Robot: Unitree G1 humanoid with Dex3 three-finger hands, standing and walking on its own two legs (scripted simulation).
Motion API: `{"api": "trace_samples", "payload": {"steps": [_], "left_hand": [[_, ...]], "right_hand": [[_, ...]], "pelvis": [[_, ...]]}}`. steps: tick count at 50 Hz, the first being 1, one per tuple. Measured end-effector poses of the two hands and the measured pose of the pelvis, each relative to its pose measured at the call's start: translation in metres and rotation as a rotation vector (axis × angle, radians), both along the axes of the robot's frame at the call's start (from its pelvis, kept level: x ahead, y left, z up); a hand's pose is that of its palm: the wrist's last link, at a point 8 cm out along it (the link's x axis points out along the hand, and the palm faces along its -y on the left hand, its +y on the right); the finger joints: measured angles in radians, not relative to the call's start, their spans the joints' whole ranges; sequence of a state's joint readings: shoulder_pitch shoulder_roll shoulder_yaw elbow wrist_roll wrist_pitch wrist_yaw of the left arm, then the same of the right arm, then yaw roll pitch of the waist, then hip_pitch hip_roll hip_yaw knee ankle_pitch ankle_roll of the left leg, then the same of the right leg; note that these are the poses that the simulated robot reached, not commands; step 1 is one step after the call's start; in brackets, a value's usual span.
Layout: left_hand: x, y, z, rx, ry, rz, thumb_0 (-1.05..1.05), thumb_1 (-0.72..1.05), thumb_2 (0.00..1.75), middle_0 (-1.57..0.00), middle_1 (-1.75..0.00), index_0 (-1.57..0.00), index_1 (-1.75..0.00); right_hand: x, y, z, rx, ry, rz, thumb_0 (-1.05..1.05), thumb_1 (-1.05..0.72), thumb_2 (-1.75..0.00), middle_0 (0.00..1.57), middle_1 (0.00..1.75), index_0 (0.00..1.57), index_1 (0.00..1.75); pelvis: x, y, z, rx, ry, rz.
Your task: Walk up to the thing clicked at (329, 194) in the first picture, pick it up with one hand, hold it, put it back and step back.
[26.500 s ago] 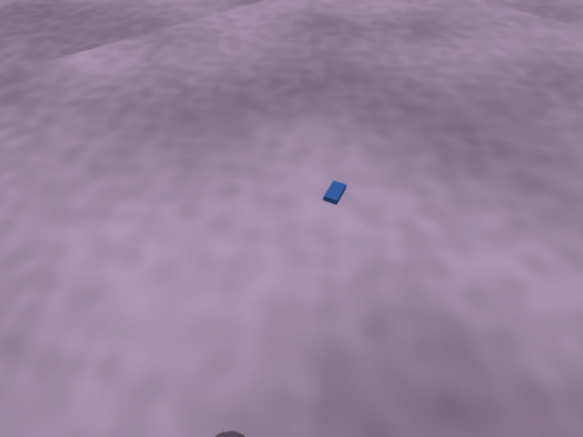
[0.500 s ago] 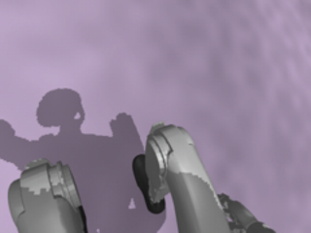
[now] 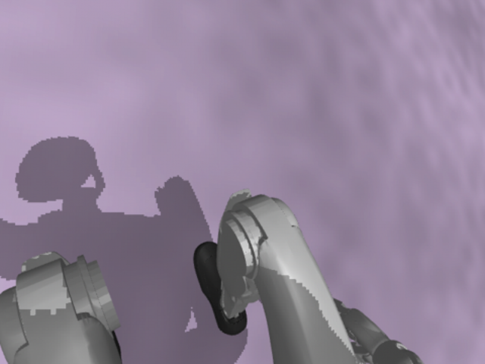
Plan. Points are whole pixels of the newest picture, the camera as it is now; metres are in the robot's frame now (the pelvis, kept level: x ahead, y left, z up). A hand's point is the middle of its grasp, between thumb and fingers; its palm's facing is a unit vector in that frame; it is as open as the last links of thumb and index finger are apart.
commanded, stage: rest palm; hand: left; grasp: from above
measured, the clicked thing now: out of the picture +0.46 +0.41 -0.29
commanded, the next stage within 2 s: close in 1.62 s
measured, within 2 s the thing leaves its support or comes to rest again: neither
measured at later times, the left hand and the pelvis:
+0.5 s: hand out of the picture +0.43 +0.39 -0.24, palm faces -0.42 -0.17 -0.89, open 14.5 cm; pelvis +0.00 +0.00 +0.00, yaw +0 degrees
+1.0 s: hand out of the picture +0.43 +0.40 -0.24, palm faces -0.45 -0.18 -0.87, open 14.2 cm; pelvis +0.00 +0.00 +0.00, yaw -1 degrees
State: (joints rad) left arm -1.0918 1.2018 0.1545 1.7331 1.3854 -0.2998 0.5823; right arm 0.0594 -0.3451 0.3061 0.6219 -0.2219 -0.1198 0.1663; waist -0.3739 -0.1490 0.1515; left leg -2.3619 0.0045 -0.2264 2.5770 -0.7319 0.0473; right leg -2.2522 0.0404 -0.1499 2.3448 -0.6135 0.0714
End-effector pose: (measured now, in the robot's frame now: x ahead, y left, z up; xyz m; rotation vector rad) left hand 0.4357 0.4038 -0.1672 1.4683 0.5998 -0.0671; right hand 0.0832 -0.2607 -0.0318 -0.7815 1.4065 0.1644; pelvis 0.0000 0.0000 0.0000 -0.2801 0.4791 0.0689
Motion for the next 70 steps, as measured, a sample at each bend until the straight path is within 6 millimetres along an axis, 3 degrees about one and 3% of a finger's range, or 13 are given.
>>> {"api": "trace_samples", "payload": {"steps": [12,29,44,54,61,70], "left_hand": [[-0.001,0.0,-0.012,-0.047,0.08,0.027,0.0,-0.58,1.01,-0.09,-0.97,-0.07,-0.99],[-0.002,-0.009,-0.01,-0.049,0.003,-0.049,0.0,-0.58,1.02,-0.08,-0.97,-0.06,-1.0],[0.001,0.001,-0.013,-0.036,0.046,0.032,0.0,-0.55,0.99,-0.08,-1.02,-0.07,-1.03],[0.0,-0.011,-0.016,-0.07,0.052,-0.025,0.0,-0.53,0.98,-0.08,-1.03,-0.07,-1.03],[0.003,-0.015,-0.01,-0.055,0.007,-0.039,0.0,-0.52,0.99,-0.08,-1.04,-0.08,-1.04],[0.003,-0.005,-0.007,-0.017,0.034,0.02,0.0,-0.52,0.99,-0.08,-1.04,-0.08,-1.04]], "right_hand": [[-0.016,0.01,-0.005,0.05,0.065,-0.026,0.0,-0.91,-0.9,0.2,0.3,0.2,0.3],[-0.001,0.005,0.005,0.016,0.012,0.049,0.0,-0.91,-0.9,0.2,0.3,0.2,0.3],[-0.015,0.011,-0.001,0.053,0.052,0.013,0.0,-0.91,-0.9,0.2,0.3,0.2,0.3],[-0.015,0.015,-0.004,0.066,0.062,0.022,0.0,-0.91,-0.9,0.2,0.3,0.2,0.3],[-0.014,0.01,-0.001,0.056,0.042,0.035,0.0,-0.91,-0.9,0.2,0.3,0.2,0.3],[-0.019,0.003,0.001,0.046,0.041,0.026,0.0,-0.91,-0.9,0.2,0.3,0.2,0.3]], "pelvis": [[0.0,-0.001,0.003,-0.001,-0.002,0.0],[-0.003,-0.001,0.001,-0.006,-0.032,-0.006],[-0.002,0.001,0.001,-0.011,-0.017,-0.009],[-0.003,-0.002,0.003,-0.011,-0.027,-0.008],[-0.004,-0.004,0.002,-0.004,-0.034,-0.009],[-0.005,-0.003,0.0,-0.003,-0.026,-0.013]]}}
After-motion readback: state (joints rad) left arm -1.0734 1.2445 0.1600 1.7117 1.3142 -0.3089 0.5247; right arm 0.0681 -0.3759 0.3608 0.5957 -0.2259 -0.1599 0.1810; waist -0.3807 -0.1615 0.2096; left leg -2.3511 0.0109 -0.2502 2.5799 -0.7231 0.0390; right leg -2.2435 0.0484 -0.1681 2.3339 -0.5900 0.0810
